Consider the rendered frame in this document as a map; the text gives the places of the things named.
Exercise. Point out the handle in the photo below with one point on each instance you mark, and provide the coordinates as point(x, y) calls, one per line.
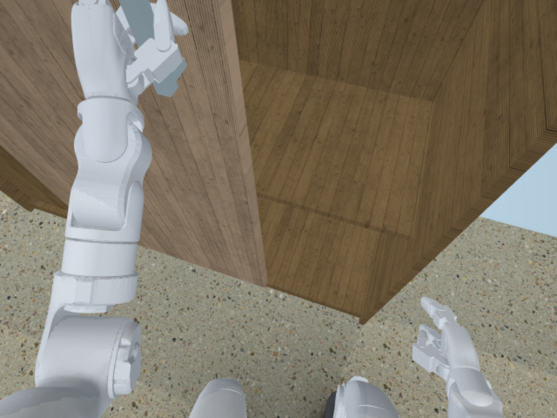
point(140, 18)

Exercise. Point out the robot right forearm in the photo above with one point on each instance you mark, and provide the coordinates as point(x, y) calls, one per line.
point(470, 395)

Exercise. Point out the wardrobe door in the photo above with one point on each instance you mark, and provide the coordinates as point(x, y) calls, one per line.
point(22, 178)
point(200, 201)

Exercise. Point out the robot left hand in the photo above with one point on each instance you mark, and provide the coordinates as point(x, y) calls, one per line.
point(103, 45)

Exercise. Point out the robot left thigh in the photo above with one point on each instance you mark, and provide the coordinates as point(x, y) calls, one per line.
point(221, 398)

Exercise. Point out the robot right thigh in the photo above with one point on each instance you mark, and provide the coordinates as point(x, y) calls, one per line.
point(359, 399)

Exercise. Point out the robot left forearm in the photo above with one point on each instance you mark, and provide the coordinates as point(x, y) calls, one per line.
point(104, 215)

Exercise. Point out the robot thigh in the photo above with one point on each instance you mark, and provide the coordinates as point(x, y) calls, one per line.
point(221, 398)
point(359, 399)

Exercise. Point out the robot left upper arm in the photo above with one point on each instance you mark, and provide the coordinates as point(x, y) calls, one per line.
point(87, 362)

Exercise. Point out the robot right hand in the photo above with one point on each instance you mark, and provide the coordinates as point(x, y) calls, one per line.
point(443, 353)

